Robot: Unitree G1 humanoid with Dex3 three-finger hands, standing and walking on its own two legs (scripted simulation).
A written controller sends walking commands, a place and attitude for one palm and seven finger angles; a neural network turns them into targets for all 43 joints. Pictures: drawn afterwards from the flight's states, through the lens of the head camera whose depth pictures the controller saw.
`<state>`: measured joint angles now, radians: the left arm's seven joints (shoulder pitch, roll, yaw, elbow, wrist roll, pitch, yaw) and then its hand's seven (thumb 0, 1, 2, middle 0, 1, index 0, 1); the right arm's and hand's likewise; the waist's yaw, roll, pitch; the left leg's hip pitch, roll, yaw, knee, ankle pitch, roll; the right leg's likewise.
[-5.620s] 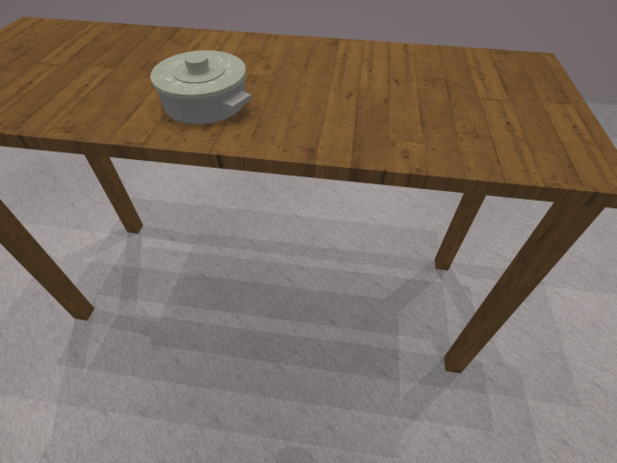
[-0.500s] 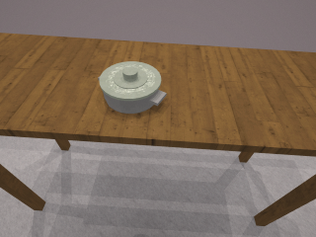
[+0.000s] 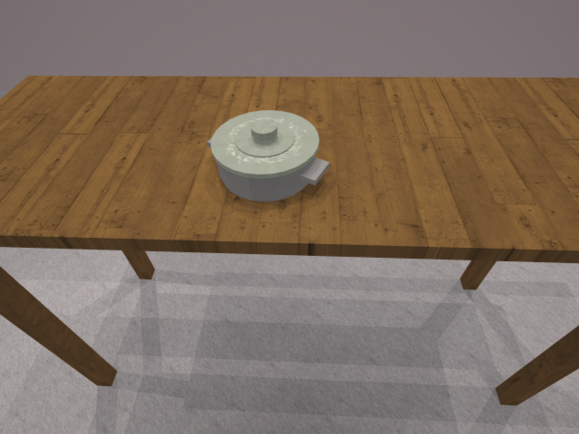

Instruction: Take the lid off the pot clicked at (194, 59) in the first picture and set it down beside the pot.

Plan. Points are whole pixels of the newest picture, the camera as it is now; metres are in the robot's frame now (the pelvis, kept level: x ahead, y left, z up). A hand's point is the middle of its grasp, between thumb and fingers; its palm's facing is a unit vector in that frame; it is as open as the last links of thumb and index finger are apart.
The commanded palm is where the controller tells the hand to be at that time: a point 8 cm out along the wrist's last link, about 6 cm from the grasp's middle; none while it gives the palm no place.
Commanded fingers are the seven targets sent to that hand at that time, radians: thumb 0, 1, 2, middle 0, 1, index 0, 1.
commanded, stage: come to a stop and stand still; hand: left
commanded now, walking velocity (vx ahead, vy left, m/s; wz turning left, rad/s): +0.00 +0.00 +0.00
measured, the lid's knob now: (264, 129) +0.53 +0.07 +0.16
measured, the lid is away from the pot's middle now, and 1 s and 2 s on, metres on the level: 0.00 0.00 0.00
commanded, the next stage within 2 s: look again from close up in 0.04 s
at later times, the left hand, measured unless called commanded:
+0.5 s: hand out of the picture +0.00 +0.16 -0.17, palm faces +0.00 -0.98 -0.20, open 7.4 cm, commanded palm none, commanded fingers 0.00 0.90 0.90 -0.20 -0.30 -0.20 -0.30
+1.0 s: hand out of the picture +0.04 +0.15 -0.17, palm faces -0.01 -0.98 -0.21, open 7.3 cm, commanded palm none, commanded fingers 0.00 0.90 0.90 -0.20 -0.30 -0.20 -0.30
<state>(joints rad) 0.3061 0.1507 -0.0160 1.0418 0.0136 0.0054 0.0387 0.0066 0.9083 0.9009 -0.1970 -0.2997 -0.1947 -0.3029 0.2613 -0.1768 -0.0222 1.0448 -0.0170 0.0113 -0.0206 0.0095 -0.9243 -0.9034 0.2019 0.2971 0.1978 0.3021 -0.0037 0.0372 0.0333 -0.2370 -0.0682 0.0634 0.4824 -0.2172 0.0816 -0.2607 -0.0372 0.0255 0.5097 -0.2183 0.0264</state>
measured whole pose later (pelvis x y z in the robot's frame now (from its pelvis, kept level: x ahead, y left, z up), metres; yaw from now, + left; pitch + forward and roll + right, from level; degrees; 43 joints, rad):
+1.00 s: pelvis +0.02 -0.02 +0.00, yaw -1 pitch -1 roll +0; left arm 0.26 0.15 -0.01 1.06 0.01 0.00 0.03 0.01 0.92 0.90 -0.20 -0.30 -0.20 -0.30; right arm 0.26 -0.14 -0.02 1.09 -0.01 0.00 -0.03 0.01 -0.92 -0.90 0.20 0.30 0.20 0.30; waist 0.00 0.01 0.06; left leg -0.21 -0.04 0.06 0.46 -0.24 0.05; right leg -0.24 -0.01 0.02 0.49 -0.24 0.00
